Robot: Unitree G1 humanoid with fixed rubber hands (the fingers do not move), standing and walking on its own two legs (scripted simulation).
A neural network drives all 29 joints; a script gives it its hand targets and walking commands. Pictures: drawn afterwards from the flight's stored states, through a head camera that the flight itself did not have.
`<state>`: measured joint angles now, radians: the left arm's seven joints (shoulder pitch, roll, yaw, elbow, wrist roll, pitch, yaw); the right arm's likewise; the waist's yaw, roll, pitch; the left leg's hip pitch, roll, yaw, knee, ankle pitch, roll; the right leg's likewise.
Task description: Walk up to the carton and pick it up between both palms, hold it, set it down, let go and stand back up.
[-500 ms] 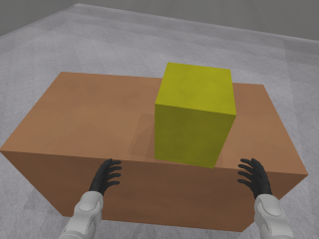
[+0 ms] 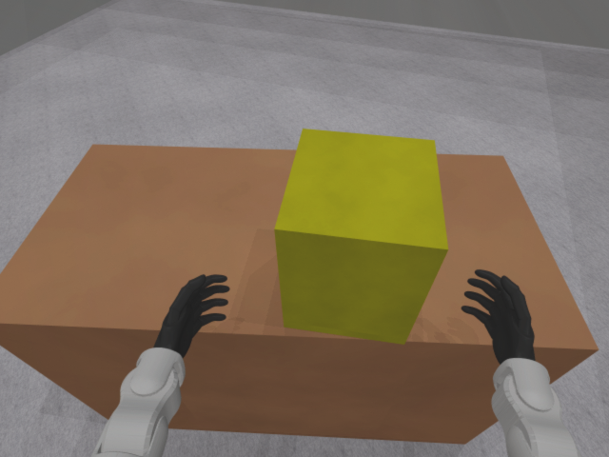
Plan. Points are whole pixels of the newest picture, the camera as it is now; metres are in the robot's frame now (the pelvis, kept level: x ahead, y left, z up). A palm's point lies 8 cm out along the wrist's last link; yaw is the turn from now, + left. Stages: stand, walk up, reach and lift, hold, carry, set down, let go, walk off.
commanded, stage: reach and lift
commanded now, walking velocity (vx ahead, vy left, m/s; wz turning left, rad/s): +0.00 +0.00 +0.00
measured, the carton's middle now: (354, 239) +0.45 -0.06 +0.02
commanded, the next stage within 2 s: none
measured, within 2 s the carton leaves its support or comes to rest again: neither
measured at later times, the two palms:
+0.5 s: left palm (200, 253) +0.35 +0.15 +0.11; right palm (532, 287) +0.30 -0.24 +0.10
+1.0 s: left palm (196, 202) +0.40 +0.16 +0.15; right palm (527, 229) +0.36 -0.24 +0.14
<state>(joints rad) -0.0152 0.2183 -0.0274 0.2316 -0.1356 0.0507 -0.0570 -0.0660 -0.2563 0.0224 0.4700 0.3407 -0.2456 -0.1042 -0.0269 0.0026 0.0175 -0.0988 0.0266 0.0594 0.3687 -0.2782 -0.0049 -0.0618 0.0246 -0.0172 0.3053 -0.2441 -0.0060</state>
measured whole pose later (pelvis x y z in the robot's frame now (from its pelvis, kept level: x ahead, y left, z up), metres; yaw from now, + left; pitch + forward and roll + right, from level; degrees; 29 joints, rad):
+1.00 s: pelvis -0.05 -0.01 +0.00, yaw +0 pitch +9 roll -1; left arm -0.93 0.31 0.00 0.90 -0.18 0.30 0.02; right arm -0.86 -0.30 -0.05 0.94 0.34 0.17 -0.13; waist -0.07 -0.01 -0.13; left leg -0.36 0.04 0.06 0.41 -0.20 0.00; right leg -0.32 0.03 -0.02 0.35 -0.18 -0.02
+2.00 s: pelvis -0.05 -0.02 -0.01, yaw +0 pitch +20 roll -1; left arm -1.36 0.38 -0.09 1.52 -0.26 0.06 0.00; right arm -1.22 -0.30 -0.07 1.29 0.28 0.12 -0.10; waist -0.15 -0.01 -0.24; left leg -0.59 0.04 0.03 0.40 -0.16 -0.01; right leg -0.55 0.04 -0.04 0.34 -0.14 -0.03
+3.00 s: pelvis -0.05 -0.01 -0.01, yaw +0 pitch +25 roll -1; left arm -1.29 0.20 0.20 1.50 0.06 -0.16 0.07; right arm -1.08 -0.10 -0.36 1.22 -0.06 -0.12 -0.12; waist -0.13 0.00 -0.23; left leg -0.68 0.03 0.06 0.39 -0.15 0.00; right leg -0.66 0.02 -0.02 0.36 -0.14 -0.01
